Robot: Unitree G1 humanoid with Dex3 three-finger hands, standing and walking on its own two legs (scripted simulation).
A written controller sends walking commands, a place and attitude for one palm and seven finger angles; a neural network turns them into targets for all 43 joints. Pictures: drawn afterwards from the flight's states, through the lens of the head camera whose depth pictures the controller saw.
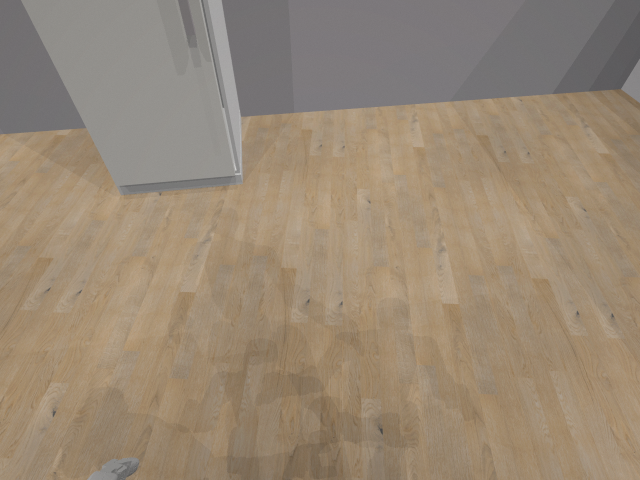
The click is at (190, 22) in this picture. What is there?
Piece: fridge door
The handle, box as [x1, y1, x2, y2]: [178, 0, 195, 34]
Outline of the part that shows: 178,0 186,34 194,34 195,31 188,0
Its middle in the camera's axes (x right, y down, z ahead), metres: -0.43 -0.78 +1.18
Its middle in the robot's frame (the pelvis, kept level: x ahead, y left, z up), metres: +1.41 +0.51 +0.11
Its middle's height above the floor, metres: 0.88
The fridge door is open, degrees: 0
